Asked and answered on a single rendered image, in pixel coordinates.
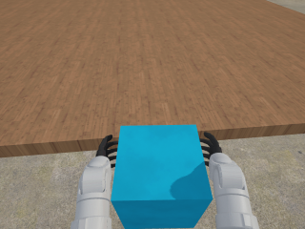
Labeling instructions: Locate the robot left hand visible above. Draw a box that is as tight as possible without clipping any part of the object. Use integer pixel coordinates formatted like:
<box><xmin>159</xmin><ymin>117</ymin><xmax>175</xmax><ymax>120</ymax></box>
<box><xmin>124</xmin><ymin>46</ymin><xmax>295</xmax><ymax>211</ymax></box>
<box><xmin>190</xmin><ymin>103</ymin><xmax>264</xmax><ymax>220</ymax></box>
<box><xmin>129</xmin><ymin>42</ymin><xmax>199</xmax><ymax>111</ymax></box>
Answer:
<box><xmin>95</xmin><ymin>135</ymin><xmax>119</xmax><ymax>168</ymax></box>

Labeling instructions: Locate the robot right forearm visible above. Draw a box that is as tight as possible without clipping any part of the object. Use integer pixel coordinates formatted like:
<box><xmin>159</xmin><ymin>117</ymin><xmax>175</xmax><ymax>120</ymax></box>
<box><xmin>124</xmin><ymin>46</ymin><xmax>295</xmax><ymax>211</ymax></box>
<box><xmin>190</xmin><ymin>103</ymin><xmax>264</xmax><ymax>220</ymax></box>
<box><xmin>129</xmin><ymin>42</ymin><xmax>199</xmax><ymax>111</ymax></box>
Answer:
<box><xmin>209</xmin><ymin>153</ymin><xmax>259</xmax><ymax>229</ymax></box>

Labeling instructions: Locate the carton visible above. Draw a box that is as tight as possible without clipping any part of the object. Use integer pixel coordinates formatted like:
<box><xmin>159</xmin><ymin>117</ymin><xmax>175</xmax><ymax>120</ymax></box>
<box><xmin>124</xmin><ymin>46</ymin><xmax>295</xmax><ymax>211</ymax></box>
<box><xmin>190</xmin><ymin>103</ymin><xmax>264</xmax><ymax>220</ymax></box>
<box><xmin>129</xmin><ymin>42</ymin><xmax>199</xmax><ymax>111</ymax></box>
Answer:
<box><xmin>111</xmin><ymin>124</ymin><xmax>213</xmax><ymax>229</ymax></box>

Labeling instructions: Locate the robot left forearm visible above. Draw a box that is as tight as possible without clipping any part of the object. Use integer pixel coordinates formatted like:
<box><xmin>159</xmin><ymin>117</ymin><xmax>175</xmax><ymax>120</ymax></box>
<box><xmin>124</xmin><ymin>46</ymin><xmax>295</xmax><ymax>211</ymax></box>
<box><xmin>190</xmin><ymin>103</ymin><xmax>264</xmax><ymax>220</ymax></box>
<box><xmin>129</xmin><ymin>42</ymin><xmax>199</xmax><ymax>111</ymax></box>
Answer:
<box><xmin>71</xmin><ymin>156</ymin><xmax>112</xmax><ymax>229</ymax></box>

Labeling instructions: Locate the robot right hand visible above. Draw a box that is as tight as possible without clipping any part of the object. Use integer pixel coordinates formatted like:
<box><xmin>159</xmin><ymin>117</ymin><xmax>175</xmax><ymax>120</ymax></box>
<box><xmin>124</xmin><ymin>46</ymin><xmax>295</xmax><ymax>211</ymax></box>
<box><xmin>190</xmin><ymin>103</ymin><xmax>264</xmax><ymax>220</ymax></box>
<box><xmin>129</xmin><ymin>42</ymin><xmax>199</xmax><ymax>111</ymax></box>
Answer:
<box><xmin>199</xmin><ymin>132</ymin><xmax>222</xmax><ymax>167</ymax></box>

